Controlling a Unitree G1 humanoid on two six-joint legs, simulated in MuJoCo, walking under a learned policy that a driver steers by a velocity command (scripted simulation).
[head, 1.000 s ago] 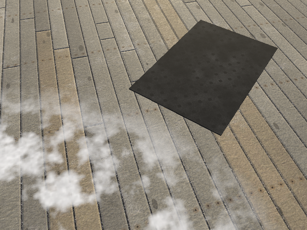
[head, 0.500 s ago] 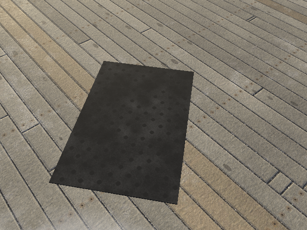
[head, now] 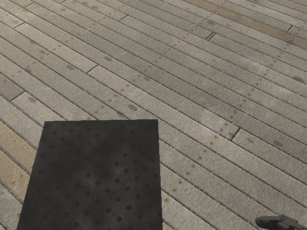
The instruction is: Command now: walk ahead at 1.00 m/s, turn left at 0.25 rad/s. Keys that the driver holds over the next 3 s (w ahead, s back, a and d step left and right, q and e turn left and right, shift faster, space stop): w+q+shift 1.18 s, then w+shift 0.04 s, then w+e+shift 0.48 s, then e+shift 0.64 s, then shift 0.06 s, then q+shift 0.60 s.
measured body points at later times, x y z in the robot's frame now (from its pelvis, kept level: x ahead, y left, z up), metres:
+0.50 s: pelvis +0.50 +0.08 +0.00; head +0.53 +0.10 +0.45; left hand +0.71 +0.35 -0.04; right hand +0.54 -0.22 -0.12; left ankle +0.30 +0.10 -0.73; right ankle +0.75 -0.01 -0.70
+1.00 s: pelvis +0.92 +0.29 -0.04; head +0.93 +0.31 +0.41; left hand +0.67 +0.42 -0.16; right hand +1.26 +0.33 -0.09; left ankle +0.99 +0.39 -0.73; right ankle +0.79 +0.01 -0.66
